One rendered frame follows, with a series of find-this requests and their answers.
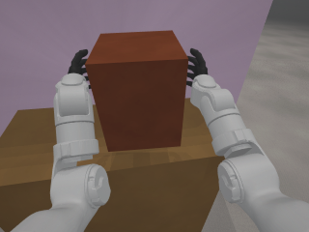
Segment right robot forearm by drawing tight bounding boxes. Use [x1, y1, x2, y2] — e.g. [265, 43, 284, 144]
[190, 74, 280, 187]

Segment pedestal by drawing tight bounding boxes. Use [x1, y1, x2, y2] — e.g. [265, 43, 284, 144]
[0, 98, 226, 232]

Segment robot right upper arm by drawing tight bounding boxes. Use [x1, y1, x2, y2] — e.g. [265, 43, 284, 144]
[217, 153, 309, 232]

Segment robot right hand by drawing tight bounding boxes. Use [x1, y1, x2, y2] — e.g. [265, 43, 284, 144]
[186, 48, 208, 87]

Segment carton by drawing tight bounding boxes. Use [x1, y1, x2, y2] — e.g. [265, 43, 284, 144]
[85, 30, 189, 152]

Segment left robot forearm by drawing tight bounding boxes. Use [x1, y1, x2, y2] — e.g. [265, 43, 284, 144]
[50, 72, 99, 202]

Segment robot left upper arm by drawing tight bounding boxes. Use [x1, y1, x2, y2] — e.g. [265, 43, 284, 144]
[11, 163, 111, 232]

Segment robot left hand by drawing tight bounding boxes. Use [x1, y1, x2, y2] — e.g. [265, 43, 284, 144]
[68, 49, 92, 89]

